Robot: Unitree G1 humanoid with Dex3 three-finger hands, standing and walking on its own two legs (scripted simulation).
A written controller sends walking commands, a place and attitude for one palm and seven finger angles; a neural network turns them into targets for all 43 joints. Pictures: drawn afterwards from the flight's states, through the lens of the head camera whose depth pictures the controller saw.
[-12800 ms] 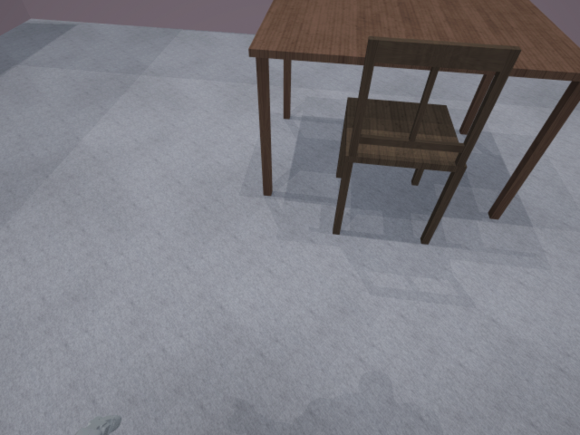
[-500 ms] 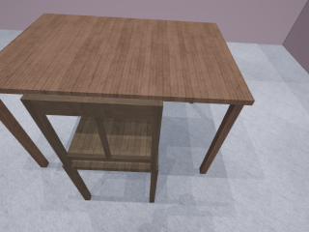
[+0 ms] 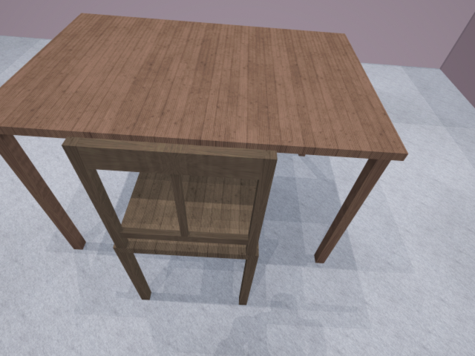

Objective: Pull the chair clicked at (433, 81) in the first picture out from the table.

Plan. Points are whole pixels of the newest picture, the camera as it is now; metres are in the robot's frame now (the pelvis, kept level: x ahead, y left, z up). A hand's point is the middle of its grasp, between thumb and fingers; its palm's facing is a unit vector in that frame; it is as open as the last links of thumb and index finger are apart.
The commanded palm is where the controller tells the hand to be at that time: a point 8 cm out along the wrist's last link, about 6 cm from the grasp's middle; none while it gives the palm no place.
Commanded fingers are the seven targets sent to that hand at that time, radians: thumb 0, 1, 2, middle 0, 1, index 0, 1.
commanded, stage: look again from close up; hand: left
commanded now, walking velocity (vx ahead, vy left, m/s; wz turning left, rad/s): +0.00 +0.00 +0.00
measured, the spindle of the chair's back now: (180, 206) +0.46 +0.16 -0.11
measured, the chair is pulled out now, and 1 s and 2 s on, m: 0.00 0.00 0.00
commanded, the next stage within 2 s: raise the hand toward the chair's back in 0.72 s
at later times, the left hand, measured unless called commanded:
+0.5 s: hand out of the picture -0.01 +0.17 -0.18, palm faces -0.01 -0.99 -0.16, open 7.4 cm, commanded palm none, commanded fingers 0.00 0.90 0.90 -0.20 -0.30 -0.20 -0.30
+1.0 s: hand (125, 333) +0.16 +0.19 -0.04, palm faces +0.24 -0.96 -0.15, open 7.6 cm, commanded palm +0.10 +0.23 -0.07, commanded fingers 0.00 0.67 0.80 -0.18 -0.26 -0.18 -0.26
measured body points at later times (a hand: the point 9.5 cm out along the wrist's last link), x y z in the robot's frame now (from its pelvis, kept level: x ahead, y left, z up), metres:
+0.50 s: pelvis +0.00 +0.01 +0.00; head +0.01 +0.03 +0.45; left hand -0.01 +0.23 -0.17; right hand +0.02 -0.22 -0.14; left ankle +0.02 +0.07 -0.74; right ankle -0.03 -0.14 -0.74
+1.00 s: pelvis -0.02 +0.00 -0.01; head -0.02 +0.00 +0.44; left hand +0.15 +0.24 -0.03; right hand +0.07 -0.24 -0.13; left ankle +0.02 +0.07 -0.74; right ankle -0.01 -0.11 -0.74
